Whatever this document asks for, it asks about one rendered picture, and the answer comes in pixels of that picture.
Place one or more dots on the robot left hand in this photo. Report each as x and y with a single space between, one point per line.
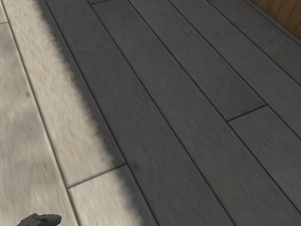
41 220

